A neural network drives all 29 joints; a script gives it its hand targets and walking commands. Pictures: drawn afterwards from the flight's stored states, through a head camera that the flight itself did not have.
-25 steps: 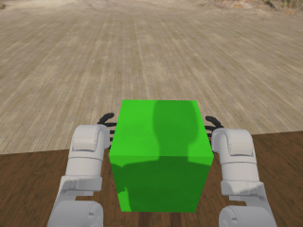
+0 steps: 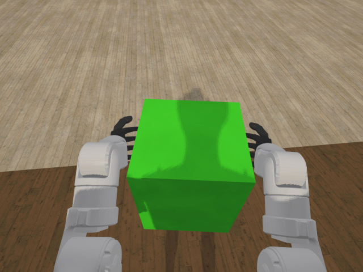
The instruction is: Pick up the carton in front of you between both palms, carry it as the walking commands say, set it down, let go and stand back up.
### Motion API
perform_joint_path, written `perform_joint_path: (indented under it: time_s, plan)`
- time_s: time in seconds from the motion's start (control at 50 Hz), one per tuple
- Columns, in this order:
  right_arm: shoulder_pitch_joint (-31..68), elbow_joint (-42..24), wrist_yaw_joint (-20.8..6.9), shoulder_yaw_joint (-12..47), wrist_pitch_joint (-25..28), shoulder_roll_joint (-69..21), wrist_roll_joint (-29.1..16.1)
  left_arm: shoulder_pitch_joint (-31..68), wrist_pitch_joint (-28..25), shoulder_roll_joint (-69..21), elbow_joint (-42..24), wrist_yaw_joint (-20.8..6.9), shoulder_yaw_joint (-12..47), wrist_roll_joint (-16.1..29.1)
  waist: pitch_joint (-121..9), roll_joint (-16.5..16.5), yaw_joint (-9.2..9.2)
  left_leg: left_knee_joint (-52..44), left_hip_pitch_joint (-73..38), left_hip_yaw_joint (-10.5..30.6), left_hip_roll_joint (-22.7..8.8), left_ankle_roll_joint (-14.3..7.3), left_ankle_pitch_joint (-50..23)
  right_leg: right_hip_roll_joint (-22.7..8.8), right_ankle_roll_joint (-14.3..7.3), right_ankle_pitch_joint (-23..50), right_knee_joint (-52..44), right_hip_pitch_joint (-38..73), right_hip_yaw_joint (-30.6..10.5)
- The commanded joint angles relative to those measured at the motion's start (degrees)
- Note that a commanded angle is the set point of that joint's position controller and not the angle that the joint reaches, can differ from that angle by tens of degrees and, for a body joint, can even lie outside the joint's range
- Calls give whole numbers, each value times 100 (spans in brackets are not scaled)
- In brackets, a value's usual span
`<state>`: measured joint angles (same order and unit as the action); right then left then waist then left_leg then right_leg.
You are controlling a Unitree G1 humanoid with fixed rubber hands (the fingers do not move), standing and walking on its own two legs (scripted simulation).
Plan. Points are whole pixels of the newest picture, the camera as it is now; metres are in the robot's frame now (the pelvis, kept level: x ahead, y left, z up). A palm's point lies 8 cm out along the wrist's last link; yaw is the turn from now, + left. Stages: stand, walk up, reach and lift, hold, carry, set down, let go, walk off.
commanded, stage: carry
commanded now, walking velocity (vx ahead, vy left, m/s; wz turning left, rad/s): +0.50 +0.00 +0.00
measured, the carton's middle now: (188, 169) +0.36 +0.01 +0.04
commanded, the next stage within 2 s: none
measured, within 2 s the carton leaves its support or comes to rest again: neither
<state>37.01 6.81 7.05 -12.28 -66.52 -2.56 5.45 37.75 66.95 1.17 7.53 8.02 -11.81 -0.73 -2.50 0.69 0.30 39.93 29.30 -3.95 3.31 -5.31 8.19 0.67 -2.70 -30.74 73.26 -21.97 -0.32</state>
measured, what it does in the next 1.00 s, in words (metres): goes down: right foot 0.06 m lower, then left foot 0.06 m lower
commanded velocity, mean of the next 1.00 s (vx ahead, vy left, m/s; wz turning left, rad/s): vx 0.50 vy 0.00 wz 0.00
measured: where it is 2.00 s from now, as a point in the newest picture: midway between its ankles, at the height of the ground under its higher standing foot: (178, 145)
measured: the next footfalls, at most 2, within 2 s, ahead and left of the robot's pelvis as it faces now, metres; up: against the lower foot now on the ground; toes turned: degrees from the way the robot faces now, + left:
right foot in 0.40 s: +0.43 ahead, -0.04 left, -0.06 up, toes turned +1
left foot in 0.92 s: +0.77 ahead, +0.07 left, -0.12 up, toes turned +2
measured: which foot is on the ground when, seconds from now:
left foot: down 0.00-0.42, up 0.44-0.90, down 0.92-1.00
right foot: up 0.00-0.38, down 0.40-0.94, up 0.96-1.00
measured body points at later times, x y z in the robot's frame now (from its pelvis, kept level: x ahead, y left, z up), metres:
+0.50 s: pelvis +0.33 -0.01 -0.05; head +0.34 -0.02 +0.40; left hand +0.69 +0.16 +0.07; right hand +0.71 -0.15 +0.07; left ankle +0.15 +0.08 -0.64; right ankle +0.40 -0.04 -0.77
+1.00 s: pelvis +0.66 +0.03 -0.11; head +0.66 +0.03 +0.34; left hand +1.03 +0.19 +0.01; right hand +1.03 -0.12 +0.01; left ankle +0.74 +0.06 -0.83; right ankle +0.46 -0.06 -0.69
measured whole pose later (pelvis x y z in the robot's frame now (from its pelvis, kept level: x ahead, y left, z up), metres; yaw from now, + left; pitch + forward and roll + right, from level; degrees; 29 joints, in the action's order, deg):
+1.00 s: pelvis +0.66 +0.03 -0.11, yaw +1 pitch +4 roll +1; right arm 37.1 8.2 7.5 -11.9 -67.4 -2.5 6.4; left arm 38.3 65.8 1.8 11.5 7.0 -11.1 -0.8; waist -4.8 1.0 0.3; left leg 34.7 28.7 -6.8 5.6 -7.1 0.7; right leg 4.8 -3.3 -30.3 77.5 -18.6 0.9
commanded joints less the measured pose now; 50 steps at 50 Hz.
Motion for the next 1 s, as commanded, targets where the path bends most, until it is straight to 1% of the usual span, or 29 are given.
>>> perform_joint_path:
  time_s: [0.0,0.04,0.08,0.16,0.2,0.24,0.3,0.34,0.36,0.38,0.4,0.42,0.44,0.46,0.48,0.52,0.56,0.62,0.66,0.74,0.82,0.84,0.86,0.88,0.9,0.92,0.94,0.96,0.98]
  plan:
    - [3806,-554,-1345,3576,34,-5853,-2384,3729,7,-6618,-428,-1462,3797,2177,-2751,-716,-422,-1220,-3994,3735,-2036,-1041,-738,-112,28,3,608,-2582,-207]
    - [4412,-1048,-1465,3946,100,-6286,-2798,3833,-102,-6730,-641,-1372,3756,2068,-2371,-476,-292,-1220,-3263,3050,-1828,-793,-1438,-210,-2,174,-172,-2356,-142]
    - [4486,-1236,-1512,4118,167,-6452,-3049,3625,-201,-6729,-764,-1262,3743,1897,-2419,-534,-336,-1221,-3249,2720,-1758,-655,-1964,-254,11,578,-688,-2279,-78]
    - [4104,-1258,-1542,4244,273,-6377,-3127,3183,-334,-6447,-955,-1132,3798,1624,-2464,-659,-471,-959,-3784,1896,-1421,-471,-4064,-141,-14,1891,-1784,-2500,235]
    - [3993,-1266,-1550,4301,302,-6293,-3145,3130,-360,-6275,-1090,-1110,3835,1559,-2376,-612,-555,-905,-3790,1502,-1132,-345,-4405,7,-69,2697,-2658,-2218,462]
    - [3943,-1314,-1536,4347,309,-6155,-3177,3194,-339,-6084,-1261,-1098,3885,1554,-2231,-573,-665,-868,-3728,1177,-868,-242,-4338,203,-127,3462,-3599,-1772,726]
    - [3685,-1116,-1494,4297,250,-5881,-3119,3103,-201,-5757,-1241,-1113,3856,1537,-2066,-583,-644,-538,-3365,910,-727,-151,-3541,316,-331,4784,-4798,-621,786]
    - [3522,-856,-1495,4207,177,-5735,-3023,2909,-102,-5506,-1011,-1148,3707,1482,-2237,-669,-361,340,-3242,709,-705,-26,-3679,347,-424,5023,-5107,377,781]
    - [3538,-716,-1501,4147,139,-5675,-2976,2873,-57,-5418,-906,-1181,3634,1465,-2373,-548,-76,1196,-2926,446,-663,83,-3449,193,-434,5102,-5373,1160,748]
    - [3628,-573,-1503,4076,101,-5589,-2927,2845,-10,-5334,-785,-1229,3539,1452,-2420,-238,248,2177,-1979,321,-534,165,-2176,-300,-348,5417,-5075,2150,334]
    - [3740,-379,-1494,4007,46,-5568,-2868,2861,44,-5197,-597,-1273,3395,1458,-2501,535,259,3113,-658,80,-147,173,1385,-1178,-332,7668,-3866,3155,-609]
    - [3728,-154,-1445,3835,-63,-5714,-2838,3095,74,-5013,-388,-1290,3268,1436,-3269,1728,268,4655,1097,678,276,456,2999,-2389,-1544,7262,-3687,4783,-2830]
    - [3849,-304,-1400,3762,-102,-5552,-2749,3023,83,-5358,-255,-1346,3369,1620,-3415,1328,451,4811,1545,820,12,291,2844,-2445,-1895,4349,-4236,4519,-3565]
    - [4142,-428,-1369,3754,-107,-5709,-2752,3397,80,-5699,-473,-1428,3467,1876,-2812,813,327,4384,1641,745,-142,244,2473,-1970,-1698,3066,-4675,3645,-3278]
    - [4209,-486,-1319,3667,-88,-5821,-2666,3852,93,-6024,-693,-1496,3615,2134,-2485,142,220,3823,1401,708,-229,250,2163,-1723,-1433,2909,-4850,2903,-2857]
    - [4141,-603,-1217,3496,-45,-5932,-2506,4465,72,-6557,-884,-1579,3882,2542,-2297,-20,110,3024,907,665,-423,335,1773,-1567,-1155,3139,-5009,1992,-2322]
    - [3979,-634,-1142,3483,2,-6055,-2402,4580,10,-6791,-957,-1609,3922,2709,-2344,185,130,2510,828,521,-463,409,1516,-1445,-1042,3873,-4977,1898,-1986]
    - [3763,-712,-1053,3545,98,-6091,-2263,4339,-67,-6902,-960,-1637,3934,2738,-2541,436,289,1883,1330,389,-517,435,543,-1318,-848,5803,-4614,2594,-1436]
    - [3725,-823,-1011,3646,150,-6055,-2208,4201,-119,-6878,-998,-1652,3962,2723,-2570,469,378,1407,1508,269,-465,414,-30,-1099,-730,6407,-4459,2900,-1120]
    - [3789,-1119,-967,3870,168,-5859,-2194,4021,-160,-6645,-1161,-1628,4042,2691,-2370,409,557,25,1285,-91,-162,319,-1141,-603,-643,6423,-4218,3145,-626]
    - [3455,-946,-1020,3857,19,-5549,-2118,3466,-101,-6297,-783,-1596,3933,2497,-2105,485,752,-1404,448,-260,71,97,-2449,-413,-566,5506,-3576,2996,-301]
    - [3393,-827,-1051,3785,-20,-5466,-2081,3362,-89,-6249,-626,-1606,3895,2451,-2074,535,665,-1631,2,-246,102,22,-2533,-401,-513,5526,-3259,2816,-229]
    - [3318,-669,-1082,3688,-48,-5376,-2035,3326,-80,-6224,-478,-1621,3872,2421,-2138,582,480,-1796,-616,-245,106,-15,-2546,-387,-424,5663,-2822,2618,-169]
    - [3241,-509,-1113,3579,-59,-5304,-1981,3407,-77,-6211,-349,-1642,3860,2415,-2249,488,73,-2128,-1440,-250,-63,-35,-2718,-385,-306,5557,-2057,2282,9]
    - [3161,-389,-1143,3444,-63,-5176,-1925,3548,-80,-6197,-237,-1660,3833,2414,-2379,152,-258,-1842,-2632,124,-567,30,-3195,-280,-184,4526,-983,1301,159]
    - [3103,-188,-1160,3297,-79,-5063,-1889,3643,-54,-6211,-108,-1664,3794,2402,-2471,-794,-307,-827,-3792,867,-1202,172,-4984,160,-130,1083,-185,-120,411]
    - [3316,11,-1155,3118,-69,-4879,-1791,3810,10,-6377,12,-1631,3667,2376,-3244,-1947,-420,-477,-5678,3343,-2739,-1439,-5113,661,319,-647,1809,-2174,-146]
    - [3236,126,-1201,3260,-58,-5209,-1988,3829,36,-6247,-105,-1590,3622,2313,-3575,-1388,-506,-894,-5502,4040,-2657,-1747,-2254,324,93,-406,1976,-2591,-384]
    - [3582,-86,-1274,3408,-29,-5573,-2266,4065,18,-6301,-240,-1546,3617,2315,-2960,-787,-456,-1307,-4519,3691,-2175,-1481,-991,175,-75,-71,1414,-2580,-303]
